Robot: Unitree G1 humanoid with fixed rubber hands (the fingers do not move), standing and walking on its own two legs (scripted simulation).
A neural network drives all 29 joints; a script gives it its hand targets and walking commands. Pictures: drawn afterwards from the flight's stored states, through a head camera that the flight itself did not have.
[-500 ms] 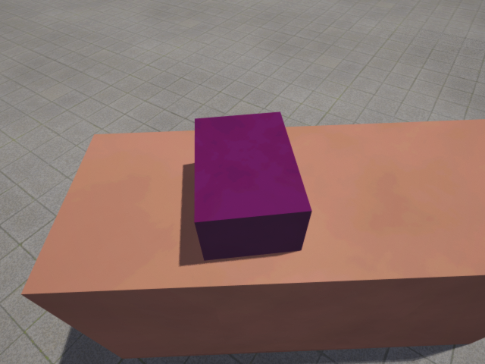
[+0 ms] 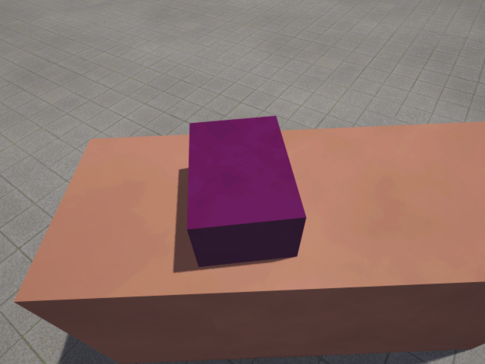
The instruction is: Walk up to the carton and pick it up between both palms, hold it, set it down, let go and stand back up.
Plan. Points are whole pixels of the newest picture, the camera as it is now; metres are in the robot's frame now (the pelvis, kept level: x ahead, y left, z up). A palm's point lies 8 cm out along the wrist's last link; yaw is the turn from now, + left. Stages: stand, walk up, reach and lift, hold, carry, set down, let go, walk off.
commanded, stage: stand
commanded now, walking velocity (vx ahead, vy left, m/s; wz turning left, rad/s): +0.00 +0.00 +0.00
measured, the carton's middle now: (240, 185) +0.51 +0.02 -0.05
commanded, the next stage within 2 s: none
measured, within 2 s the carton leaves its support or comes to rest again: neither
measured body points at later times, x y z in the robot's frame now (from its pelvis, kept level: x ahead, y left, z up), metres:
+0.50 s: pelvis +0.02 +0.01 +0.00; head +0.03 +0.01 +0.45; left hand +0.00 +0.23 -0.16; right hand +0.00 -0.21 -0.16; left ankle -0.03 +0.15 -0.74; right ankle +0.01 -0.07 -0.74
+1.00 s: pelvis +0.03 +0.03 +0.00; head +0.04 +0.03 +0.45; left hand +0.04 +0.25 -0.16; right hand +0.01 -0.19 -0.16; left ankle -0.03 +0.15 -0.74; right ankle +0.01 -0.07 -0.74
